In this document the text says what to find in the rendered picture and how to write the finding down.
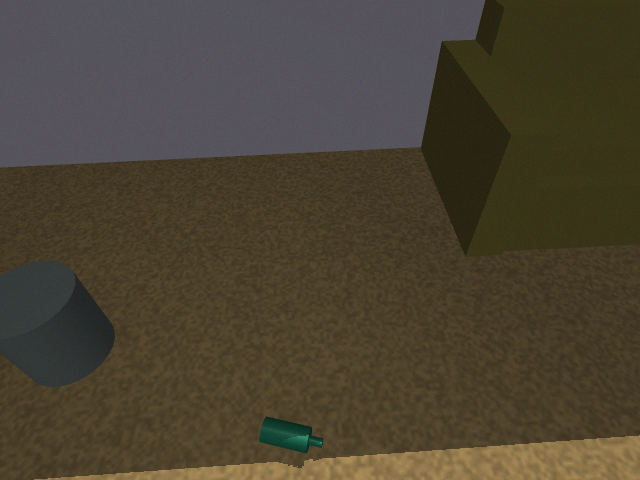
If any sofa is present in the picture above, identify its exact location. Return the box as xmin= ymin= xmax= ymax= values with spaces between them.
xmin=421 ymin=0 xmax=640 ymax=257

